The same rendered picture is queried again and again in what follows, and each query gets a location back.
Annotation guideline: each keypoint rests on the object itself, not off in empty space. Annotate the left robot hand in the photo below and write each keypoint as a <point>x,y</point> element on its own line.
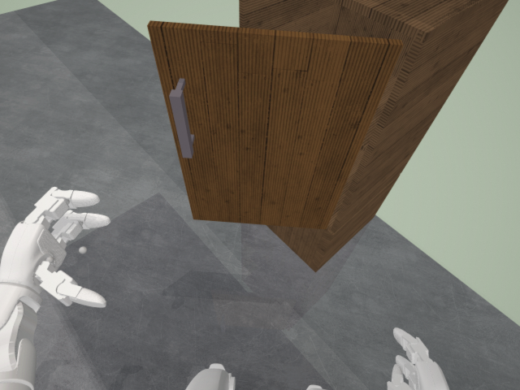
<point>31,243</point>

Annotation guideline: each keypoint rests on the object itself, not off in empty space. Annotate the handle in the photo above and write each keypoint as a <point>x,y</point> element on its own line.
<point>186,139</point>

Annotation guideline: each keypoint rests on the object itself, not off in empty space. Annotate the right robot hand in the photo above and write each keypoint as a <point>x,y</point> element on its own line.
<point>424,375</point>

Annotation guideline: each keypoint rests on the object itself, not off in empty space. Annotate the cupboard door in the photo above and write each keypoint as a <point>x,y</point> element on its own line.
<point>278,117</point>

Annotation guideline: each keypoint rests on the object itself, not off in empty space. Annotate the left robot thigh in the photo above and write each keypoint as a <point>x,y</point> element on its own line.
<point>212,379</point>

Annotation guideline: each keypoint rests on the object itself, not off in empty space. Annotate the left robot shin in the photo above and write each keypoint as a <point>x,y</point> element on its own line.
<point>216,366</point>

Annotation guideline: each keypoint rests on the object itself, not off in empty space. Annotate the robot left forearm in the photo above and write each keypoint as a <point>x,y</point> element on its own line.
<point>18,321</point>

